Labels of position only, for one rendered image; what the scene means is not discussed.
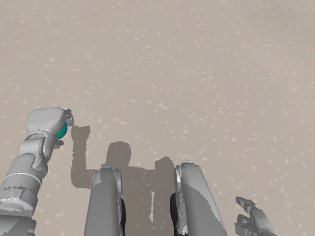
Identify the left robot hand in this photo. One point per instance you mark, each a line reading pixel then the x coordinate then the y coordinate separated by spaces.
pixel 51 120

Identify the ball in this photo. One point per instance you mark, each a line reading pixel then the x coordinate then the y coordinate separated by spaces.
pixel 62 132

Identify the left robot arm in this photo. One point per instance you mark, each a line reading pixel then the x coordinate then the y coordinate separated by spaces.
pixel 20 187

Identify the right robot foot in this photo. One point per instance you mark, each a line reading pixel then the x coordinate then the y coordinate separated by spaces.
pixel 174 215

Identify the right robot hand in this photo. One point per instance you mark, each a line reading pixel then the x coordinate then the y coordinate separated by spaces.
pixel 257 223

